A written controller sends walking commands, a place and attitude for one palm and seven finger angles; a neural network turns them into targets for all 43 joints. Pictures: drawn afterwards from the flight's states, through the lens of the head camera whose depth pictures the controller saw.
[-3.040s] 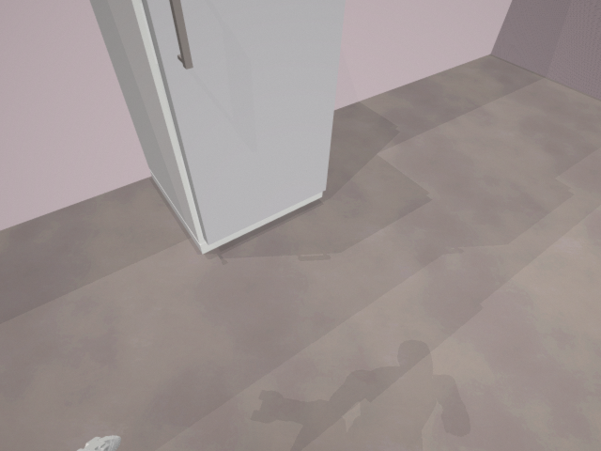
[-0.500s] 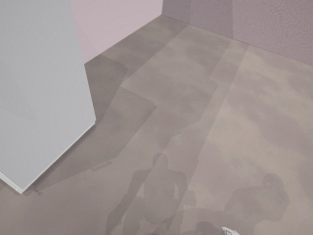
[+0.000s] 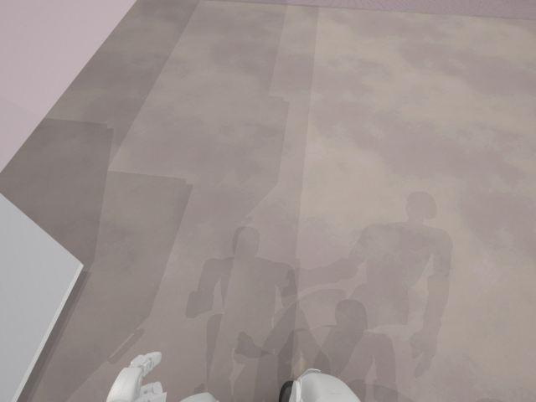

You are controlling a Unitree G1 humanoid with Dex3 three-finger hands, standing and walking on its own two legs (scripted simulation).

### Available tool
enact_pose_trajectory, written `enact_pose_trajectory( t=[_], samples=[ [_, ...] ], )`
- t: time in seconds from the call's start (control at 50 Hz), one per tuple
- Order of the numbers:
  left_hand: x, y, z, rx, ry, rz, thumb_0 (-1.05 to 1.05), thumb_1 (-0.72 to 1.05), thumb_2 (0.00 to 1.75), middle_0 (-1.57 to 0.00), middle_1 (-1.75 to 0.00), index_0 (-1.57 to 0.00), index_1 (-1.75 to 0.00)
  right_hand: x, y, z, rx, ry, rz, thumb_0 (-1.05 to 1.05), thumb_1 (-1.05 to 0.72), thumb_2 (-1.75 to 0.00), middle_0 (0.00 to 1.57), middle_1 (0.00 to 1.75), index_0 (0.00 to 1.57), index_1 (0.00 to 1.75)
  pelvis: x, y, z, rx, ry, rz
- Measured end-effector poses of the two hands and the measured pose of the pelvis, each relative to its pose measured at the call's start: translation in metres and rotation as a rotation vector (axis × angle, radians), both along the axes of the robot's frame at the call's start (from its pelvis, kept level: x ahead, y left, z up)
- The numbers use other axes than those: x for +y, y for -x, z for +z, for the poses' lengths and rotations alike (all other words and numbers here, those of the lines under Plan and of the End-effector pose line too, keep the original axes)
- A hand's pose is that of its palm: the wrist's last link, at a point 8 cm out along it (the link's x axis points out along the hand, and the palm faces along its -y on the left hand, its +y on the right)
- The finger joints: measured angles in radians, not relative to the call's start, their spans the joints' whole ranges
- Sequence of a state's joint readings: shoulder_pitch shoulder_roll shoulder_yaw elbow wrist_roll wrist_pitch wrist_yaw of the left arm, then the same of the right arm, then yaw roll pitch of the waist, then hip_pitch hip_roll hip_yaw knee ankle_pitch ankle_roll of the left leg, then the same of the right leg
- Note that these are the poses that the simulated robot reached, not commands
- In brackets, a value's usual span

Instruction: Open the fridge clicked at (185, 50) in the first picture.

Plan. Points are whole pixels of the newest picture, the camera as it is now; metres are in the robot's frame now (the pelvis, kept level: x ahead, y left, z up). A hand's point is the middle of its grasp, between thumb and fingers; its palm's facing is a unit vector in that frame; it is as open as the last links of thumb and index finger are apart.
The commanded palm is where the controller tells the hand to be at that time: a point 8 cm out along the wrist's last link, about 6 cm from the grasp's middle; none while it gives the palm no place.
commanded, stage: walk to a spot facing it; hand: left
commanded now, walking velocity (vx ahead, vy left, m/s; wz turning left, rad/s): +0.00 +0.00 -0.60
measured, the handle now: out of the picture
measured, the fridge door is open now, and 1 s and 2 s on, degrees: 0 0 0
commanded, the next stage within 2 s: turn to face it in 1.08 s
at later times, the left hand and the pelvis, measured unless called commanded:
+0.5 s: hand out of the picture +0.13 +0.25 -0.15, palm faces -0.15 -0.96 -0.22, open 7.4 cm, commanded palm none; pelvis +0.03 +0.05 +0.02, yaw -16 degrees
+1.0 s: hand (212, 327) +0.25 +0.11 -0.12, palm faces -0.54 -0.80 -0.28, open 7.4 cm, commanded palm none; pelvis +0.02 +0.01 +0.02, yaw -35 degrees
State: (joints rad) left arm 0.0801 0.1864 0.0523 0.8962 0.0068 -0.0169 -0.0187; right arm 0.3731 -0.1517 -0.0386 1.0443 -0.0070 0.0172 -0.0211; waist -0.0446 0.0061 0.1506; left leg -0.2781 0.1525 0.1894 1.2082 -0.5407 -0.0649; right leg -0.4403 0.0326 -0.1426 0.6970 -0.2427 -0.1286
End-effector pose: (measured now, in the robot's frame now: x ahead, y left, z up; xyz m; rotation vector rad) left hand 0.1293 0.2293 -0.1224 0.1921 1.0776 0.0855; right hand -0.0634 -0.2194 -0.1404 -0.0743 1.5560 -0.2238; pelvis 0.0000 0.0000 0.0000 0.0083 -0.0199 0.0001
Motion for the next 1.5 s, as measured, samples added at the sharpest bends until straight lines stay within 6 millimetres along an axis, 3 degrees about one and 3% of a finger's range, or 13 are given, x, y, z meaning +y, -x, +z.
enact_pose_trajectory(
  t=[0.18, 0.26, 0.34, 0.46, 0.58, 0.68, 0.78, 0.9, 0.98, 1.14, 1.3, 1.42, 1.5],
  samples=[
    [0.005, 0.003, 0.02, 0.095, -0.052, -0.018, 0.0, 0.91, 0.9, -0.2, -0.3, -0.2, -0.3, -0.015, -0.152, 0.021, -0.385, 0.039, 0.038, 0.01, -0.91, -0.9, 0.2, 0.3, 0.2, 0.3, 0.002, -0.019, 0.02, 0.023, -0.017, -0.097],
    [0.015, 0.004, 0.024, 0.108, -0.056, -0.019, 0.01, 0.9, 0.9, -0.2, -0.3, -0.2, -0.3, -0.017, -0.184, 0.033, -0.46, 0.061, 0.048, 0.01, -0.91, -0.9, 0.2, 0.3, 0.2, 0.3, 0.01, -0.026, 0.023, 0.037, -0.023, -0.138],
    [0.03, 0.005, 0.022, 0.127, -0.055, -0.024, 0.01, 0.9, 0.9, -0.2, -0.3, -0.2, -0.3, -0.014, -0.195, 0.042, -0.479, 0.093, 0.044, 0.0, -0.91, -0.9, 0.2, 0.3, 0.2, 0.3, 0.021, -0.031, 0.024, 0.049, -0.022, -0.179],
    [0.06, 0.003, 0.005, 0.179, -0.047, -0.059, 0.01, 0.9, 0.9, -0.2, -0.3, -0.2, -0.3, -0.001, -0.183, 0.051, -0.48, 0.162, -0.003, 0.01, -0.91, -0.9, 0.2, 0.3, 0.2, 0.3, 0.045, -0.035, 0.019, 0.062, -0.004, -0.249],
    [0.074, -0.016, 0.004, 0.216, -0.039, -0.151, 0.01, 0.91, 0.9, -0.2, -0.3, -0.2, -0.3, 0.013, -0.13, 0.064, -0.397, 0.204, -0.091, 0.01, -0.91, -0.9, 0.2, 0.3, 0.2, 0.3, 0.057, -0.038, 0.028, 0.037, 0.013, -0.335],
    [0.068, -0.039, 0.007, 0.224, -0.047, -0.232, 0.01, 0.91, 0.9, -0.2, -0.3, -0.19, -0.3, 0.02, -0.088, 0.061, -0.342, 0.21, -0.191, 0.01, -0.91, -0.9, 0.2, 0.3, 0.2, 0.3, 0.058, -0.04, 0.03, 0.03, 0.027, -0.407],
    [0.035, -0.073, 0.01, 0.2, -0.061, -0.344, 0.01, 0.91, 0.9, -0.2, -0.3, -0.19, -0.3, 0.024, -0.038, 0.048, -0.272, 0.184, -0.311, 0.01, -0.91, -0.9, 0.2, 0.3, 0.2, 0.3, 0.049, -0.037, 0.027, 0.029, 0.025, -0.478],
    [-0.037, -0.122, 0.014, 0.077, -0.086, -0.508, 0.01, 0.91, 0.9, -0.2, -0.3, -0.19, -0.3, 0.017, 0.028, 0.015, -0.18, 0.131, -0.462, 0.01, -0.91, -0.9, 0.2, 0.3, 0.2, 0.3, 0.022, -0.029, 0.011, 0.036, 0.003, -0.562],
    [-0.072, -0.135, 0.027, -0.002, -0.09, -0.557, 0.01, 0.91, 0.9, -0.2, -0.3, -0.2, -0.3, 0.007, 0.05, 0.01, -0.128, 0.12, -0.516, 0.01, -0.91, -0.9, 0.2, 0.3, 0.2, 0.3, 0.01, -0.024, 0.013, 0.025, 0.0, -0.592],
    [-0.1, -0.13, 0.038, 0.031, -0.08, -0.625, 0.0, 0.9, 0.9, -0.2, -0.3, -0.2, -0.3, -0.023, 0.025, 0.031, -0.26, 0.16, -0.555, 0.01, -0.91, -0.9, 0.19, 0.3, 0.2, 0.3, -0.007, -0.032, 0.03, 0.018, -0.023, -0.681],
    [-0.089, -0.13, 0.02, 0.129, -0.068, -0.621, 0.0, 0.9, 0.9, -0.2, -0.3, -0.2, -0.3, -0.042, -0.028, 0.046, -0.341, 0.221, -0.548, 0.01, -0.91, -0.9, 0.19, 0.3, 0.2, 0.3, -0.013, -0.066, 0.03, 0.027, 0.005, -0.721],
    [-0.076, -0.143, -0.009, 0.197, -0.044, -0.558, 0.01, 0.9, 0.9, -0.2, -0.3, -0.2, -0.3, -0.029, -0.067, 0.045, -0.317, 0.223, -0.501, 0.01, -0.91, -0.9, 0.19, 0.3, 0.2, 0.3, -0.015, -0.103, 0.02, 0.021, 0.023, -0.692],
    [-0.074, -0.147, -0.007, 0.235, -0.043, -0.54, 0.01, 0.91, 0.9, -0.2, -0.3, -0.2, -0.3, -0.011, -0.079, 0.046, -0.275, 0.183, -0.489, 0.01, -0.91, -0.9, 0.2, 0.3, 0.2, 0.3, -0.014, -0.114, 0.026, 0.024, 0.028, -0.673]
  ],
)
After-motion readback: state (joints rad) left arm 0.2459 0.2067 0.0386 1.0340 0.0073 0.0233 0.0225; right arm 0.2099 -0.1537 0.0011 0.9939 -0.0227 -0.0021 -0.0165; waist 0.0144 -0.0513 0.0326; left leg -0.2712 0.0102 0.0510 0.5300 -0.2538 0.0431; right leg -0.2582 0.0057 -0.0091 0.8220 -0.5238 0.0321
